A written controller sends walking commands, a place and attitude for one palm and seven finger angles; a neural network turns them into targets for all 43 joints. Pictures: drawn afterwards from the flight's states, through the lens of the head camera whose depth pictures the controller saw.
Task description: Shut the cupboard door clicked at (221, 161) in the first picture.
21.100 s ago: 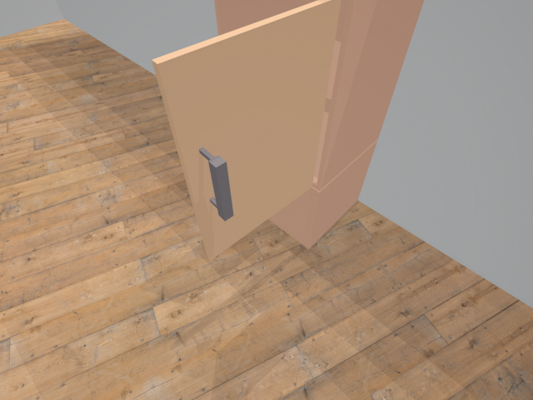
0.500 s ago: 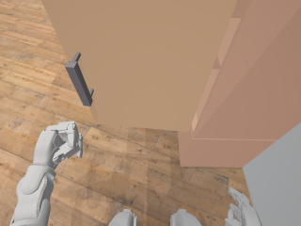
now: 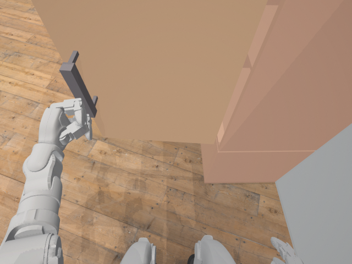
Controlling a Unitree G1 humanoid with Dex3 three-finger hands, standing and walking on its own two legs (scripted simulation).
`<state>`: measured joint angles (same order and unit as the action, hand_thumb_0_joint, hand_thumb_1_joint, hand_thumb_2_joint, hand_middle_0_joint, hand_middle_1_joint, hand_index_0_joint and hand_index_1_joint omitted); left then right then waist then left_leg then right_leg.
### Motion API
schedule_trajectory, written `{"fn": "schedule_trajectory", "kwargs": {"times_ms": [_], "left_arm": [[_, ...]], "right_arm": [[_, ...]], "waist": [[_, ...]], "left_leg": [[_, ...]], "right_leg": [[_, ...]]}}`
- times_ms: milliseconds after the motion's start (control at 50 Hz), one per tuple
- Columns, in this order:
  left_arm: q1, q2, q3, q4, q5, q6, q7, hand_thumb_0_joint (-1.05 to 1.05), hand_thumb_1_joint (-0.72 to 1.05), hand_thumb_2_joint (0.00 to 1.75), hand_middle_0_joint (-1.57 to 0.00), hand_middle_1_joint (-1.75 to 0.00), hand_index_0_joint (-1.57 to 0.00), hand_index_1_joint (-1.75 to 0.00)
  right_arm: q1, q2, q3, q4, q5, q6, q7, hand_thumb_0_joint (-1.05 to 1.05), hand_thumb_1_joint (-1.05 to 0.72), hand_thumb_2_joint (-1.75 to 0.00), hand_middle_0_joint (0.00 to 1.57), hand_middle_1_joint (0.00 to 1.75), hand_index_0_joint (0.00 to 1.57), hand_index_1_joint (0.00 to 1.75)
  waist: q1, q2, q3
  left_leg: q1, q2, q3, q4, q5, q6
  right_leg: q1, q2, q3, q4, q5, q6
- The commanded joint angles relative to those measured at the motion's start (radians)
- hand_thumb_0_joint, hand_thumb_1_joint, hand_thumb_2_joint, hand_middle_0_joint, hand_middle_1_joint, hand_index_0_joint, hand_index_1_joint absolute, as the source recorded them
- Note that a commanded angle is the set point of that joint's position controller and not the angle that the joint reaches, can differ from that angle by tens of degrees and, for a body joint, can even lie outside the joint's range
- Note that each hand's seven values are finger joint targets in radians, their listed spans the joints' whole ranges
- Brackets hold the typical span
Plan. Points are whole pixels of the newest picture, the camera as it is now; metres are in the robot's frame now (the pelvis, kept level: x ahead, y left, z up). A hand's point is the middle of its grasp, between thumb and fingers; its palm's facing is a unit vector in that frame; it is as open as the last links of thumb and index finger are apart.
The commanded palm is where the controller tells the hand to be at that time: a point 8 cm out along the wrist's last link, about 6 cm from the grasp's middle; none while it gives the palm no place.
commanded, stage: bring the fist close to the handle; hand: left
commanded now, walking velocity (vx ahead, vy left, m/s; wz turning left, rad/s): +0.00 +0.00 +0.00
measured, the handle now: (83, 86) +0.53 +0.25 +0.05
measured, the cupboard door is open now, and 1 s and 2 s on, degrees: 85 83 71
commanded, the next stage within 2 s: push the door shut along its arc in 0.46 s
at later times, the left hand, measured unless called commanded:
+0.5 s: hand (90, 118) +0.42 +0.21 +0.06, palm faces -0.03 -1.00 -0.03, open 3.1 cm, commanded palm +0.40 +0.25 +0.05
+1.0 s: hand (93, 103) +0.46 +0.21 +0.06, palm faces -0.13 -0.99 -0.03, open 3.2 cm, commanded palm +0.47 +0.24 +0.05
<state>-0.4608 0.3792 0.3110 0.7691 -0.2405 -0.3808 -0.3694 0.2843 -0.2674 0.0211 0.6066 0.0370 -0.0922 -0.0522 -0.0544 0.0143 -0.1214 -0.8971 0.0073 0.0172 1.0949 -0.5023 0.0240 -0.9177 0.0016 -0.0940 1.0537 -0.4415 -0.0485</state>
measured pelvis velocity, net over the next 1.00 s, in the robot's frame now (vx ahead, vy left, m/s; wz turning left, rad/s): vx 0.00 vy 0.01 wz -0.01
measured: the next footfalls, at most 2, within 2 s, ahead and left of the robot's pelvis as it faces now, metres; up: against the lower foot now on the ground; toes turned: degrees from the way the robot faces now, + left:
none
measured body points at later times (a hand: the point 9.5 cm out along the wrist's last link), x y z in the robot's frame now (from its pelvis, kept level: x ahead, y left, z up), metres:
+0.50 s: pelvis +0.01 +0.01 +0.00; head +0.11 +0.01 +0.44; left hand +0.42 +0.26 +0.06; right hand +0.07 -0.26 -0.11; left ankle +0.01 +0.10 -0.66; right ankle +0.04 -0.09 -0.66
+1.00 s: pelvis +0.00 +0.01 -0.01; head +0.12 +0.02 +0.42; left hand +0.47 +0.26 +0.06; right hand +0.06 -0.27 -0.12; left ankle +0.01 +0.10 -0.66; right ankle +0.04 -0.09 -0.66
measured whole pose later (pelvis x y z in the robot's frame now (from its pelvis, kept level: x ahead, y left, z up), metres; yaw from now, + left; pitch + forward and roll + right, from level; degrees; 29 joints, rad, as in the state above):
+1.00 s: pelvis +0.00 +0.01 -0.01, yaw +0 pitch +21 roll -2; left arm -0.78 0.50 0.34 1.09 -0.19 -0.41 -0.45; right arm 0.32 -0.28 0.03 0.63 0.03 -0.02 -0.04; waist -0.11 0.02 -0.11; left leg -1.00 0.01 0.01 1.14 -0.51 0.03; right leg -1.01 0.01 -0.10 1.08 -0.44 -0.04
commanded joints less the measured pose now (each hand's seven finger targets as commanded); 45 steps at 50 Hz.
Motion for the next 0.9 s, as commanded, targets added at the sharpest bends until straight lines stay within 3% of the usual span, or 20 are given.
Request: {"fn": "schedule_trajectory", "kwargs": {"times_ms": [0,40,60,100,120,160,200,260,280,400,460,480,520,560,580,620,640,760,820,880], "left_arm": [[-0.406,0.256,0.074,-0.119,-0.003,-0.073,0.0,0.0,0.9,0.9,-1.3,-1.5,-1.3,-1.5],[-0.473,0.235,0.05,-0.073,0.008,-0.076,0.005,0.0,0.9,0.9,-1.3,-1.5,-1.3,-1.5],[-0.452,0.261,0.079,-0.068,0.012,-0.081,0.009,0.0,0.9,0.9,-1.3,-1.5,-1.3,-1.5],[-0.39,0.25,0.077,-0.071,0.011,-0.086,0.005,0.0,0.9,0.9,-1.3,-1.5,-1.3,-1.5],[-0.389,0.272,0.094,-0.067,0.01,-0.087,0.008,0.0,0.9,0.9,-1.3,-1.5,-1.3,-1.5],[-0.362,0.259,0.091,-0.094,0.012,-0.09,0.011,0.0,0.9,0.9,-1.3,-1.5,-1.3,-1.5],[-0.336,0.256,0.093,-0.117,0.006,-0.092,0.016,0.0,0.9,0.9,-1.3,-1.5,-1.3,-1.5],[-0.386,0.256,0.091,-0.128,0.012,-0.1,0.033,0.0,0.9,0.9,-1.3,-1.5,-1.3,-1.5],[-0.384,0.28,0.114,-0.144,0.009,-0.109,0.037,0.0,0.9,0.9,-1.3,-1.5,-1.3,-1.5],[-0.431,0.232,0.058,-0.122,0.02,-0.132,0.038,0.0,0.9,0.9,-1.3,-1.5,-1.3,-1.5],[-0.387,0.216,0.05,-0.116,0.018,-0.129,0.032,0.0,0.9,0.9,-1.3,-1.5,-1.3,-1.5],[-0.401,0.217,0.044,-0.108,0.016,-0.126,0.031,0.0,0.9,0.9,-1.3,-1.5,-1.3,-1.5],[-0.406,0.227,0.057,-0.077,0.016,-0.119,0.031,0.0,0.9,0.9,-1.3,-1.5,-1.3,-1.5],[-0.422,0.235,0.057,-0.056,0.024,-0.114,0.031,0.0,0.9,0.9,-1.3,-1.5,-1.3,-1.5],[-0.48,0.232,0.041,-0.069,0.024,-0.119,0.026,0.0,0.9,0.9,-1.3,-1.5,-1.3,-1.5],[-0.517,0.282,0.077,-0.05,0.031,-0.129,0.02,0.0,0.9,0.9,-1.3,-1.5,-1.3,-1.5],[-0.549,0.28,0.064,-0.062,0.034,-0.135,0.012,0.0,0.9,0.9,-1.3,-1.5,-1.3,-1.5],[-0.66,0.274,0.024,0.056,0.04,-0.112,-0.04,0.0,0.9,0.9,-1.3,-1.5,-1.3,-1.5],[-0.685,0.318,0.056,0.078,0.038,-0.102,-0.057,0.0,0.9,0.9,-1.3,-1.5,-1.3,-1.5],[-0.735,0.307,0.029,0.084,0.037,-0.098,-0.078,0.0,0.9,0.9,-1.3,-1.5,-1.3,-1.5]], "right_arm": [[0.085,-0.161,-0.059,-0.09,-0.003,-0.023,-0.008,0.0,-0.9,-0.9,0.2,0.3,0.2,0.3],[0.097,-0.157,-0.058,-0.083,-0.004,-0.015,-0.005,0.0,-0.9,-0.9,0.2,0.3,0.2,0.3],[0.108,-0.162,-0.062,-0.082,-0.006,-0.011,-0.003,0.0,-0.9,-0.9,0.2,0.3,0.2,0.3],[0.112,-0.163,-0.064,-0.097,-0.008,-0.004,0.006,0.0,-0.9,-0.9,0.2,0.3,0.2,0.3],[0.116,-0.165,-0.065,-0.095,-0.007,0.004,0.007,0.0,-0.9,-0.9,0.2,0.3,0.2,0.3],[0.121,-0.16,-0.067,-0.104,-0.006,0.013,0.012,0.0,-0.9,-0.9,0.2,0.3,0.2,0.3],[0.123,-0.161,-0.07,-0.111,-0.005,0.02,0.015,0.0,-0.9,-0.9,0.2,0.3,0.2,0.3],[0.125,-0.158,-0.07,-0.101,-0.006,0.029,0.013,0.0,-0.9,-0.9,0.2,0.3,0.2,0.3],[0.126,-0.16,-0.07,-0.107,-0.008,0.028,0.009,0.0,-0.9,-0.9,0.2,0.3,0.2,0.3],[0.121,-0.157,-0.067,-0.085,-0.009,0.029,0.006,0.0,-0.9,-0.9,0.2,0.3,0.2,0.3],[0.119,-0.155,-0.069,-0.088,-0.01,0.029,0.009,0.0,-0.9,-0.9,0.2,0.3,0.2,0.3],[0.119,-0.158,-0.067,-0.088,-0.008,0.031,0.007,0.0,-0.9,-0.9,0.2,0.3,0.2,0.3],[0.116,-0.158,-0.067,-0.085,-0.009,0.035,0.008,0.0,-0.9,-0.9,0.2,0.3,0.2,0.3],[0.113,-0.158,-0.064,-0.086,-0.007,0.039,0.007,0.0,-0.9,-0.9,0.2,0.3,0.2,0.3],[0.114,-0.159,-0.061,-0.088,-0.007,0.037,0.005,0.0,-0.9,-0.9,0.2,0.3,0.2,0.3],[0.118,-0.163,-0.063,-0.076,-0.01,0.04,0.002,0.0,-0.9,-0.9,0.2,0.3,0.2,0.3],[0.115,-0.161,-0.061,-0.078,-0.01,0.038,0.002,0.0,-0.9,-0.9,0.2,0.3,0.2,0.3],[0.125,-0.168,-0.053,-0.062,-0.006,0.041,0.0,0.0,-0.9,-0.9,0.2,0.3,0.2,0.3],[0.145,-0.179,-0.054,-0.058,-0.008,0.045,0.0,0.0,-0.9,-0.9,0.2,0.3,0.2,0.3],[0.154,-0.179,-0.052,-0.055,-0.008,0.046,0.001,0.0,-0.9,-0.9,0.2,0.3,0.2,0.3]], "waist": [[-0.014,0.055,-0.394],[-0.037,0.035,-0.377],[-0.019,0.037,-0.405],[-0.002,0.064,-0.443],[-0.006,0.033,-0.442],[0.001,0.037,-0.458],[0.003,0.044,-0.455],[-0.019,0.018,-0.413],[-0.008,0.029,-0.418],[-0.034,0.057,-0.399],[-0.018,0.075,-0.415],[-0.03,0.072,-0.4],[-0.026,0.045,-0.381],[-0.031,0.03,-0.362],[-0.042,0.064,-0.367],[-0.04,0.051,-0.398],[-0.045,0.068,-0.422],[-0.081,0.077,-0.396],[-0.078,0.082,-0.447],[-0.094,0.092,-0.452]], "left_leg": [[0.136,-0.002,-0.056,-0.141,0.281,0.0],[0.12,-0.003,-0.052,-0.135,0.264,0.005],[0.129,-0.002,-0.056,-0.138,0.284,0.003],[0.16,-0.003,-0.053,-0.14,0.327,-0.001],[0.145,-0.001,-0.05,-0.14,0.321,0.002],[0.146,-0.004,-0.044,-0.148,0.345,0.003],[0.166,0.0,-0.045,-0.152,0.368,0.001],[0.14,0.0,-0.038,-0.157,0.309,0.006],[0.141,-0.003,-0.042,-0.157,0.321,0.006],[0.187,0.002,-0.053,-0.167,0.303,0.001],[0.213,0.002,-0.055,-0.171,0.326,-0.004],[0.215,0.003,-0.058,-0.167,0.334,-0.003],[0.185,0.002,-0.055,-0.167,0.304,-0.002],[0.157,0.0,-0.052,-0.168,0.279,0.002],[0.168,-0.003,-0.055,-0.16,0.292,0.003],[0.184,0.002,-0.059,-0.15,0.307,0.001],[0.183,-0.001,-0.056,-0.143,0.312,0.003],[0.163,0.001,-0.067,-0.122,0.284,0.006],[0.186,0.005,-0.076,-0.105,0.341,0.004],[0.18,0.002,-0.077,-0.095,0.334,0.008]], "right_leg": [[0.258,0.003,0.097,-0.111,0.253,0.019],[0.24,0.004,0.099,-0.117,0.243,0.026],[0.257,0.005,0.097,-0.112,0.256,0.021],[0.266,0.007,0.092,-0.105,0.286,0.018],[0.281,0.008,0.096,-0.11,0.291,0.021],[0.31,0.009,0.098,-0.111,0.32,0.022],[0.299,0.011,0.091,-0.11,0.331,0.022],[0.296,0.012,0.098,-0.129,0.296,0.028],[0.308,0.014,0.097,-0.123,0.304,0.023],[0.254,0.014,0.09,-0.13,0.267,0.023],[0.255,0.014,0.084,-0.133,0.274,0.02],[0.242,0.016,0.081,-0.13,0.281,0.018],[0.244,0.013,0.084,-0.133,0.265,0.022],[0.251,0.012,0.088,-0.137,0.257,0.022],[0.24,0.012,0.088,-0.127,0.267,0.019],[0.24,0.013,0.092,-0.122,0.277,0.021],[0.248,0.011,0.099,-0.119,0.287,0.022],[0.18,0.014,0.096,-0.113,0.252,0.02],[0.173,0.016,0.091,-0.095,0.284,0.018],[0.164,0.019,0.092,-0.093,0.279,0.016]]}}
